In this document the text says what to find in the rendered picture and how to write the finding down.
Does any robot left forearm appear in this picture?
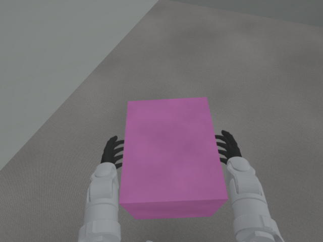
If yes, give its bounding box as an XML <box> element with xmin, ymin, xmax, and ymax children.
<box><xmin>78</xmin><ymin>162</ymin><xmax>121</xmax><ymax>242</ymax></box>

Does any robot left hand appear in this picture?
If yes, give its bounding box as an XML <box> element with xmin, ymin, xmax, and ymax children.
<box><xmin>101</xmin><ymin>136</ymin><xmax>124</xmax><ymax>169</ymax></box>

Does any robot right forearm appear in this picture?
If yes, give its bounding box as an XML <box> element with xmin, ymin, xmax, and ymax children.
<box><xmin>226</xmin><ymin>156</ymin><xmax>284</xmax><ymax>242</ymax></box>

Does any robot right hand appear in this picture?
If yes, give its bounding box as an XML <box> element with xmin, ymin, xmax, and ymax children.
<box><xmin>215</xmin><ymin>130</ymin><xmax>242</xmax><ymax>164</ymax></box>

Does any carton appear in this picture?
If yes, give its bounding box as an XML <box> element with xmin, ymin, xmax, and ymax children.
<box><xmin>119</xmin><ymin>97</ymin><xmax>228</xmax><ymax>220</ymax></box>

